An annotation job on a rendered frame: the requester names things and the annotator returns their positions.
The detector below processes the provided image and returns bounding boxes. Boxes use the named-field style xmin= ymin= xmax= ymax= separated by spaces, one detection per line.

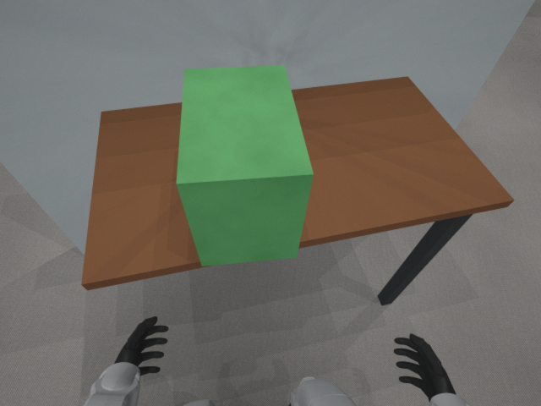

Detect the robot left forearm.
xmin=83 ymin=362 xmax=140 ymax=406

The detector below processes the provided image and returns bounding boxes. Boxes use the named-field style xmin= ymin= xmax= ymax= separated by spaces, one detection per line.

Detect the robot right hand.
xmin=394 ymin=334 xmax=456 ymax=402

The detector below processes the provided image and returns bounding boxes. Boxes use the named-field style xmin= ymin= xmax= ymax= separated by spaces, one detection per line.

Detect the robot left hand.
xmin=114 ymin=316 xmax=168 ymax=376

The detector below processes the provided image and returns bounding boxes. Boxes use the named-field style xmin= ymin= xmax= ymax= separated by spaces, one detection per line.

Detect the robot right shin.
xmin=299 ymin=377 xmax=315 ymax=386

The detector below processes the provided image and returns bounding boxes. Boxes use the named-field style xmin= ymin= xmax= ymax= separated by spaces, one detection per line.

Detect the table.
xmin=81 ymin=76 xmax=514 ymax=305

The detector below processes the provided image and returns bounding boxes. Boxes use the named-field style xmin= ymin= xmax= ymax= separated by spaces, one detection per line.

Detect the right robot thigh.
xmin=291 ymin=379 xmax=357 ymax=406

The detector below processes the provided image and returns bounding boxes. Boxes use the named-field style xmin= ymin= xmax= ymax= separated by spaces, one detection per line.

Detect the carton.
xmin=176 ymin=65 xmax=314 ymax=266

